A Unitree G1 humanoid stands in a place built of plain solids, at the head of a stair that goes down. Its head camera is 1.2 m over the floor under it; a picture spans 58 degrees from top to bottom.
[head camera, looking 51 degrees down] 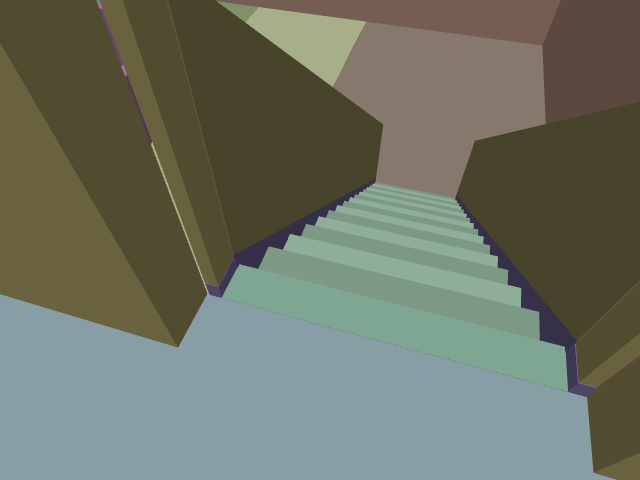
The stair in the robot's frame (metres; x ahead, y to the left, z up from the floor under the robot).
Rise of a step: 0.18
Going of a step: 0.23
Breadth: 1.05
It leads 17 degrees to the right of straight ahead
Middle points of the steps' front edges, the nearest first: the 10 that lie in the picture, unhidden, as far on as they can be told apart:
0.71 -0.23 0.00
0.94 -0.29 -0.18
1.16 -0.36 -0.37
1.38 -0.43 -0.55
1.60 -0.49 -0.74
1.83 -0.56 -0.92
2.05 -0.63 -1.11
2.27 -0.70 -1.29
2.49 -0.76 -1.47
2.72 -0.83 -1.66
